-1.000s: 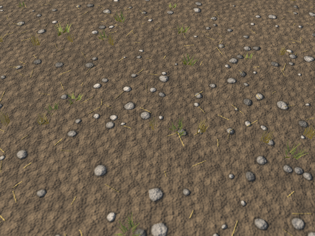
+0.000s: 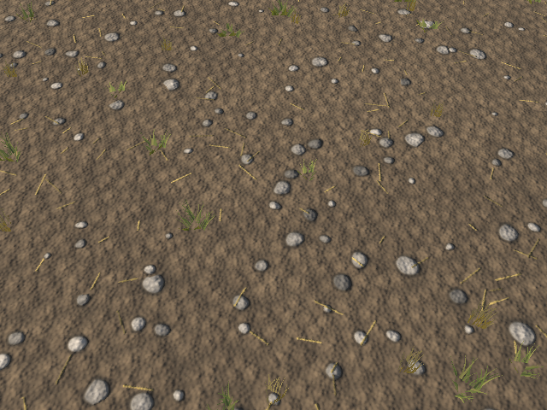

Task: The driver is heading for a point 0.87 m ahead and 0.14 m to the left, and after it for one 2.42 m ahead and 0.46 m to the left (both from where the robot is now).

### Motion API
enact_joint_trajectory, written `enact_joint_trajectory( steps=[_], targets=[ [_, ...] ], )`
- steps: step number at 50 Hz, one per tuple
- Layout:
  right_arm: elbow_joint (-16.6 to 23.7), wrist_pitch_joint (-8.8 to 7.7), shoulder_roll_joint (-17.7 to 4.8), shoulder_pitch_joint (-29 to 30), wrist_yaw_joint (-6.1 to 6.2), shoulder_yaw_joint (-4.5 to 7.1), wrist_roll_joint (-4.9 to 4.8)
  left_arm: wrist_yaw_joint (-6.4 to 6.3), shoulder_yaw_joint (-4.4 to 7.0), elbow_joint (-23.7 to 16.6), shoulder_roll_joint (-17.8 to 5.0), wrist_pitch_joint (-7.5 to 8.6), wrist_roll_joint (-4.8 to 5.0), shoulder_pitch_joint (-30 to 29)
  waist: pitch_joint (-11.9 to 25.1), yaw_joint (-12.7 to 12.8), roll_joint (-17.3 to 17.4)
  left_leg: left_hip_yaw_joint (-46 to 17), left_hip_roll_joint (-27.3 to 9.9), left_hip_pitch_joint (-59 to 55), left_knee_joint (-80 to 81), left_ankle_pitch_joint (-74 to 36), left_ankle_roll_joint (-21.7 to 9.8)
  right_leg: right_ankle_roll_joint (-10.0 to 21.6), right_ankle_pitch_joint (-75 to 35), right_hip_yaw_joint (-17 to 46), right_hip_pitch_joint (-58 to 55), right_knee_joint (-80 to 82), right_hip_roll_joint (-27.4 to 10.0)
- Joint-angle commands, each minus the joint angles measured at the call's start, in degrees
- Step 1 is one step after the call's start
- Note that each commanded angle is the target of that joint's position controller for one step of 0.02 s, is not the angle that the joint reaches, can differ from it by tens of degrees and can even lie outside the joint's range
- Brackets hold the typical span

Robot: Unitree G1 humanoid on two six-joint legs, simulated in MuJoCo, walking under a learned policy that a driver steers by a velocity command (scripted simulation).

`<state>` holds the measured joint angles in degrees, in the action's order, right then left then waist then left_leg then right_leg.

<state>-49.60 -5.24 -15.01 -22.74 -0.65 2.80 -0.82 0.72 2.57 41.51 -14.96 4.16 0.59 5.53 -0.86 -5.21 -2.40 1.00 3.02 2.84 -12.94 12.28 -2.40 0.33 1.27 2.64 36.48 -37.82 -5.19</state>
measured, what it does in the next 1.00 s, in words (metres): walks ahead, turning left: right foot, then left foot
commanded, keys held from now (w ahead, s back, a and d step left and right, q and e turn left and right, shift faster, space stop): w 0.20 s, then w+q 0.74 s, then w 0.06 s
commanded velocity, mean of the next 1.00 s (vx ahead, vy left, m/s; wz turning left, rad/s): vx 0.50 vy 0.00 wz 0.32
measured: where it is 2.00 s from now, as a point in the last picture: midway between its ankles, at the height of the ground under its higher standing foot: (184, 214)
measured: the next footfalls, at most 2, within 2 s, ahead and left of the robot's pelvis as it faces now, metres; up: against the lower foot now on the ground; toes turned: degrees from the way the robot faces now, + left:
right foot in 0.16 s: +0.25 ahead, -0.14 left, +0.00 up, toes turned -1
left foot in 0.72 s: +0.53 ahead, +0.12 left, +0.00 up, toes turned +16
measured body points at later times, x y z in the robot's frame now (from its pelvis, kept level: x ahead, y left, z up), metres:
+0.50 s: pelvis +0.27 -0.06 +0.00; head +0.29 -0.06 +0.45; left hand +0.27 +0.23 -0.12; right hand +0.45 -0.30 -0.11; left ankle +0.42 +0.14 -0.68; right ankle +0.21 -0.14 -0.75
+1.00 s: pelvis +0.54 +0.05 +0.00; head +0.57 +0.07 +0.45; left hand +0.62 +0.36 -0.09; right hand +0.72 -0.19 -0.11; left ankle +0.49 +0.11 -0.75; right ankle +0.74 -0.08 -0.68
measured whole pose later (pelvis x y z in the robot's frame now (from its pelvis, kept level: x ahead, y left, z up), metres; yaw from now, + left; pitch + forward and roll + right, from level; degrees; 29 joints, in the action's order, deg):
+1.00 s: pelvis +0.54 +0.05 +0.00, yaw +23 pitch +2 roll +0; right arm -40.4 -2.8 -15.8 -18.4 -0.2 3.9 -0.7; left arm 0.1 3.1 41.3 -17.1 5.6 -0.8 5.1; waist -1.9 -2.5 -1.6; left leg -5.2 6.4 10.1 -19.5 11.0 -5.2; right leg -3.3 5.5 5.1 38.5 -46.2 -6.1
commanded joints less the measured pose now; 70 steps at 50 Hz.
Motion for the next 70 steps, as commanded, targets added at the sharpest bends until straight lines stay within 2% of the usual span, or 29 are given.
enact_joint_trajectory(
  steps=[1, 5, 7, 8, 9, 10, 11, 13, 16, 19, 25, 30, 33, 35, 36, 37, 38, 39, 41, 45, 51, 56, 59, 60, 61, 62, 63, 65, 70],
  targets=[
    [2.08, -0.17, -9.72, -0.96, 0.37, 2.15, -0.46, 0.72, 0.35, -5.54, -2.63, 1.13, 0.48, -6.67, -1.87, 0.27, 7.11, -7.91, -15.04, 1.04, 3.5, -14.58, -8.69, 0.42, -3.41, -1.88, -2.38, 4.73, 1.85],
    [1.22, 1.01, -11.29, -0.59, 0.89, 2.67, -0.65, 1.61, 1.12, -6.49, -4.94, 1.76, 0.5, -6.41, -1.25, 2.86, 7.97, -8.48, -17.63, -4.3, -1.6, -22.32, -6.87, 3.36, 2.96, -2.53, -6.61, 8.92, 3.28],
    [1.7, 1.46, -10.56, 0.64, 1.14, 2.22, -0.42, 1.01, 3.24, -2.75, -8.75, 1.73, 0.01, 6.25, 6.85, 9.39, 6.65, -4.38, -13.38, -0.69, -16.66, -35.05, -4.35, 6.28, 1.78, -4.29, -25.85, 11.03, 5.03],
    [3.48, 1.3, -7.89, 0.94, 1.31, 0.97, 0.95, 0.35, 4.46, -0.82, -13.12, 1.52, -0.68, 17.25, 15.61, 13.34, 0.3, -1.58, -9.91, 10.93, -34.48, -20.69, -2.07, 10.32, -0.39, 7.56, -43.19, 9.16, -5.71],
    [4.31, 0.03, -1.1, -6.4, 0.95, -1.02, 0.62, 0.63, 5.15, 0.36, -17.3, 1.15, -0.83, 19.74, 21.9, 9.39, -15.16, -1.7, -0.12, 33.21, -53.16, 17.71, 1.16, 19.37, 9.81, 33.68, -60.15, 15.14, -17.51],
    [3.46, -1.01, -7.14, -3.55, 0.6, 0.26, -0.57, 0.72, 3.82, 0.34, -11.68, 0.98, 0.03, 19.88, 19.72, 11.63, -9.68, -7.86, -2.74, 40.46, -60.09, 21.19, 0.83, 18.75, 18.41, 37.98, -58.32, 19.37, -16.76],
    [4.88, -1.48, -9.63, 1.7, 0.35, 1.03, -1.76, 0.54, 2.98, -0.14, -9.4, 1.04, 0.11, 15.77, 11.1, 11.1, -6.24, -7.27, -5.39, 43.41, -60.7, 15.99, 0.18, 16.05, 16.44, 28.91, -50.81, 20.39, -15.17],
    [5.3, -0.94, -8.61, 5.71, 0.7, 1.23, -0.63, 0.76, 2.02, -0.8, -6.3, 1.22, -0.68, 8.88, 4.07, 7.8, -0.83, -5.77, -9.43, 38.94, -55.18, 7.5, 0.81, 13.39, 7.05, 17.26, -36.64, 23.69, -10.75],
    [4.49, 1.38, -5.46, 2.96, 0.76, 1.12, -0.77, 0.97, 2.08, 0.51, -5.48, 2.58, -1.15, 7.05, 2.28, 4.55, -2.48, -6.73, -10.97, 32.67, -52.07, 2.88, 1.63, 12.74, 1.24, 8.65, -28.0, 28.78, -8.71],
    [5.91, 2.2, -4.97, 6.15, 0.99, 1.33, -0.52, 0.34, 2.67, 2.49, -6.9, 3.19, -1.5, 8.13, -0.07, 4.62, -0.69, -8.64, -10.57, 36.92, -47.43, -4.02, 2.59, 12.51, -4.12, 2.69, -27.71, 30.78, -8.72],
    [9.28, 1.59, -3.06, 15.89, -0.62, 0.63, -0.22, -0.85, 2.79, 4.74, -8.5, 2.58, -1.06, 10.39, -2.7, 8.12, 0.36, -4.03, -8.95, 36.27, -29.7, -19.22, 1.84, 9.28, -6.97, -7.44, -31.1, 31.66, -7.11],
    [14.41, 1.62, -2.63, 23.29, -2.58, 0.25, -0.45, -1.29, 3.25, 7.21, -9.96, 0.3, -0.14, 14.91, -4.77, 10.43, 0.67, -0.11, -7.72, 40.91, -23.26, -12.17, -0.42, 8.39, -14.5, -10.04, -42.69, 26.73, -10.68],
    [15.76, 1.96, -4.72, 20.23, -3.37, 1.4, -0.47, -2.1, 3.82, 6.53, -12.22, -1.08, 0.09, 13.33, -0.57, 6.97, -2.62, 4.88, -3.04, 32.03, -22.84, -3.46, -3.35, 6.46, -39.95, -12.73, -44.95, 16.6, -10.95],
    [12.91, 2.24, -9.55, 6.0, -2.67, 4.2, -0.6, -2.79, 3.83, 5.81, -12.83, -1.78, 0.25, 11.71, 7.35, -1.22, -2.31, 5.43, 1.17, 11.48, -18.46, -5.14, -6.99, 4.03, -45.12, -14.78, -38.76, -3.06, -8.48],
    [11.36, 2.9, -14.67, -2.43, -1.26, 6.03, -0.43, -2.86, 2.95, 4.43, -10.88, -1.09, -0.68, 12.52, 13.19, -4.33, 4.62, -8.18, -7.18, -6.68, -17.24, -6.86, -10.74, 1.71, -25.15, -14.83, -23.99, -20.84, -5.73],
    [12.06, 2.34, -19.3, -0.07, -1.13, 6.32, -0.43, -1.4, 0.18, 1.72, -2.17, 0.95, -1.96, 18.43, 18.67, 3.21, 17.04, -41.3, -21.26, -25.54, -11.98, -0.42, -22.17, -1.4, 31.32, -7.37, 1.84, -39.73, 7.21],
    [12.65, 2.02, -13.88, -2.88, -1.11, 5.01, -0.14, -0.32, 1.24, 1.12, -7.93, 3.31, 0.19, 11.41, 22.53, -2.02, 9.98, -46.59, -22.25, -27.35, -5.96, 3.67, -21.83, -0.31, 31.7, 3.41, 8.14, -43.89, 6.03],
    [12.35, 1.6, -11.45, -0.45, -1.07, 4.27, 0.18, 0.08, 1.74, -0.84, -9.61, 4.33, 1.97, 6.16, 13.62, -1.94, 7.9, -37.16, -20.21, -20.86, -5.1, -0.65, -18.75, 0.92, 26.16, 3.1, 11.59, -41.66, 3.4],
    [13.83, 1.5, -8.53, 7.04, -0.95, 3.34, 0.09, -0.62, 1.85, -0.42, -8.85, 4.46, -0.21, 5.49, 5.41, 3.24, 1.8, -25.22, -15.32, -3.94, -3.84, -12.55, -15.37, 0.55, 19.46, 2.12, 5.46, -31.42, -0.49],
    [14.81, 1.13, -9.0, 9.17, -0.1, 3.31, 0.39, -0.85, 2.02, -0.99, -7.08, 1.83, -1.49, 7.46, 3.16, 6.84, 3.83, -18.61, -12.07, 9.03, -0.03, -21.44, -15.54, -2.92, 14.68, 0.81, -1.45, -22.45, -1.17],
    [12.1, 1.57, -9.75, 3.94, 1.18, 3.42, -0.13, 0.04, 0.43, -3.69, -4.04, 2.19, -1.0, -4.41, 1.63, 1.55, 6.96, -12.53, -7.97, 12.31, -0.69, -13.23, -10.46, -3.99, -8.46, -1.3, -7.43, 2.21, 2.81],
    [9.74, 1.81, -9.94, 0.82, 1.11, 3.38, -0.22, 1.12, 1.4, -5.43, -7.24, 3.2, -0.4, -7.28, 0.1, 1.03, 8.4, -18.75, -13.31, 2.68, -5.63, -11.0, -9.32, -0.41, -2.77, 0.2, -6.22, 8.69, 3.18],
    [9.92, 2.37, -8.9, 2.52, 1.14, 3.02, 0.05, 0.84, 2.92, -3.23, -9.74, 3.69, -0.75, 2.18, 3.98, 6.4, 8.86, -17.44, -10.74, 1.03, -15.87, -25.38, -6.72, 3.51, 0.57, -2.14, -18.87, 12.03, 4.65],
    [11.01, 2.35, -7.04, 3.12, 1.19, 2.06, 0.81, 0.56, 3.66, -1.99, -12.36, 3.77, -1.34, 10.88, 11.82, 10.17, 5.59, -13.62, -7.58, 6.23, -29.3, -21.86, -4.65, 7.18, -2.27, 4.12, -32.32, 9.55, -1.91],
    [11.42, 1.53, -3.78, -4.78, 1.28, 1.05, -0.08, 0.63, 5.13, -0.08, -17.43, 3.17, -1.77, 18.19, 20.29, 8.91, -9.42, -7.22, 1.0, 26.28, -51.04, -2.64, 0.44, 17.26, 6.36, 27.59, -53.49, 11.86, -13.28],
    [11.37, 0.86, -5.55, -4.45, 1.14, 0.91, 0.0, 1.37, 4.26, 1.22, -13.95, 2.79, 0.19, 19.93, 20.03, 9.55, -13.84, -9.2, 1.62, 37.34, -58.44, 20.5, 1.36, 19.28, 19.98, 42.9, -56.59, 20.46, -16.04],
    [12.21, 0.53, -9.31, 1.74, 0.85, 1.87, -0.71, 1.3, 3.16, 0.41, -10.49, 2.42, 0.87, 16.29, 10.95, 10.17, -7.68, -9.62, -2.16, 42.53, -61.78, 16.9, 0.96, 16.55, 26.13, 37.71, -50.29, 21.51, -14.56],
    [14.13, -0.18, -8.54, 9.61, 0.78, 1.72, 0.6, 1.14, 2.21, -1.01, -8.35, 1.37, -0.29, 10.62, 1.61, 8.61, -0.11, -6.56, -5.82, 41.33, -56.02, 9.48, 0.73, 14.41, 17.53, 26.37, -35.68, 23.49, -9.71],
    [14.69, -0.14, -4.95, 9.69, 0.94, 1.23, 1.62, 0.1, 2.31, -0.91, -8.87, 1.17, 0.05, 10.06, 1.84, 5.38, -2.9, -4.19, -6.98, 32.86, -40.03, 3.55, 3.52, 14.73, 0.5, 16.3, -26.3, 26.67, -4.46]
  ],
)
